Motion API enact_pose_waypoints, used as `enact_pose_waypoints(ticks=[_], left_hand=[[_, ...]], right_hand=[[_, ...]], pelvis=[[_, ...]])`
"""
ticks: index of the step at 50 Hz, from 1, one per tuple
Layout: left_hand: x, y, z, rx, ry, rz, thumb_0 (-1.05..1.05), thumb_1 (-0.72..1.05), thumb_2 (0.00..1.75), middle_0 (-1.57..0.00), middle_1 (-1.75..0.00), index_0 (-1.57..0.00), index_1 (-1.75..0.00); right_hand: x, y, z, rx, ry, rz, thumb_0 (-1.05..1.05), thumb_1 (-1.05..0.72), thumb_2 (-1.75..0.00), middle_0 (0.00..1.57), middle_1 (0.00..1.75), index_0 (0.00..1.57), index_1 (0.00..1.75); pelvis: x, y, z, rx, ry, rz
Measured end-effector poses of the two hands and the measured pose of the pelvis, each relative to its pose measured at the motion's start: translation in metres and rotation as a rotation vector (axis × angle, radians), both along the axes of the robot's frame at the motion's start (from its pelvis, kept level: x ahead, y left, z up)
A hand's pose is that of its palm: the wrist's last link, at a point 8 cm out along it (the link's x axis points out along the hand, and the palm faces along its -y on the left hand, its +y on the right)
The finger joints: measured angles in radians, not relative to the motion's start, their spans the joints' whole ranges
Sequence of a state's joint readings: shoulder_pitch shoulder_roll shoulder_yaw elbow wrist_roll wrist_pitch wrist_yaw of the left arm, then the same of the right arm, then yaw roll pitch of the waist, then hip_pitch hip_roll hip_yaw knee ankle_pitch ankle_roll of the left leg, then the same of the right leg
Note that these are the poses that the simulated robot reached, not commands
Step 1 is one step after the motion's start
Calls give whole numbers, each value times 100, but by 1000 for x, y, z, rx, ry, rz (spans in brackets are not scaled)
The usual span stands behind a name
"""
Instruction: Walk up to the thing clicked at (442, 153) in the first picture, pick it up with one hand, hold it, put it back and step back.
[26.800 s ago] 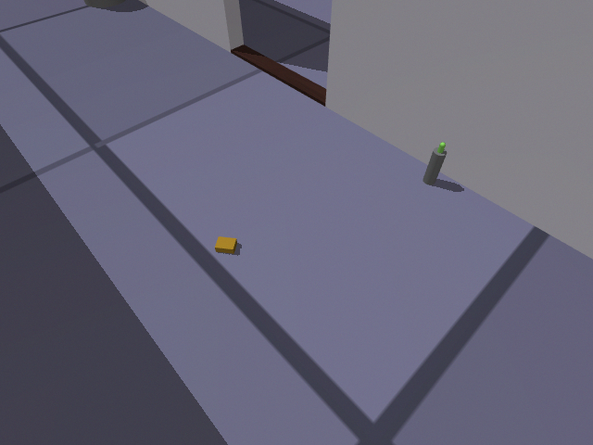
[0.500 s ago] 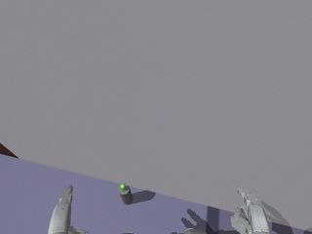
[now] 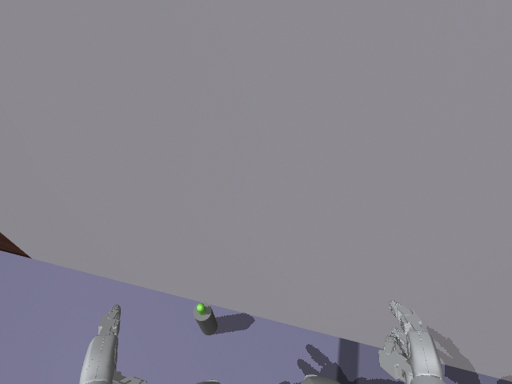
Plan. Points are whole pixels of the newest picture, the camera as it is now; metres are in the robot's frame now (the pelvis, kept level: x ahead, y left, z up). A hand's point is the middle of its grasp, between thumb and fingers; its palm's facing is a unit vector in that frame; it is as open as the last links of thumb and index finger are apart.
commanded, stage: home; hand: left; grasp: from the side
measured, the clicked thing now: (205, 317) +0.40 +0.17 -0.61
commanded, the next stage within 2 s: stand in 0.66 s
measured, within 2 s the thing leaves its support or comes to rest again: neither
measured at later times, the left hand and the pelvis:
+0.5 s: hand (139, 364) +0.17 +0.19 -0.06, palm faces +0.10 -0.95 -0.28, open 17.5 cm; pelvis +0.00 +0.00 +0.00, yaw +0 degrees
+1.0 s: hand (141, 365) +0.17 +0.18 -0.06, palm faces +0.09 -0.95 -0.29, open 14.6 cm; pelvis +0.00 +0.00 +0.00, yaw +0 degrees
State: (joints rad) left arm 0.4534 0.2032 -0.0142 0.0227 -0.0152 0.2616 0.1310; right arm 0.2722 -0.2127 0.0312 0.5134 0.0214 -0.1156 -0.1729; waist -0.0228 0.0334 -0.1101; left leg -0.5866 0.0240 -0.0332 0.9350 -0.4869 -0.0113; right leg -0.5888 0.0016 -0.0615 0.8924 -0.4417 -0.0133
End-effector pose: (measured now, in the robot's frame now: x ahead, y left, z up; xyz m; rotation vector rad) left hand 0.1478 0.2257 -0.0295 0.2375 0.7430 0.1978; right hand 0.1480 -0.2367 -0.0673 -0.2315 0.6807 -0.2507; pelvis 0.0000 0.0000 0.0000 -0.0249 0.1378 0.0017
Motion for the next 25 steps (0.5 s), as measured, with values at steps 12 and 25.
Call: enact_pose_waypoints(ticks=[12, 25], left_hand=[[-2, 5, 0, 4, 3, 1, -1, -55, 5, -5, -6, -6, -6], [-1, 5, 1, 3, -12, -1, -1, -56, 5, -5, -6, -6, -5]], right_hand=[[-5, 8, -4, 11, 15, 5, 1, -90, -90, 20, 30, 20, 30], [-6, 6, -2, 1, 9, 4, 1, -90, -90, 20, 30, 20, 30]], pelvis=[[-2, 4, 0, -2, 0, -1], [-1, 4, -1, -3, -1, -1]])
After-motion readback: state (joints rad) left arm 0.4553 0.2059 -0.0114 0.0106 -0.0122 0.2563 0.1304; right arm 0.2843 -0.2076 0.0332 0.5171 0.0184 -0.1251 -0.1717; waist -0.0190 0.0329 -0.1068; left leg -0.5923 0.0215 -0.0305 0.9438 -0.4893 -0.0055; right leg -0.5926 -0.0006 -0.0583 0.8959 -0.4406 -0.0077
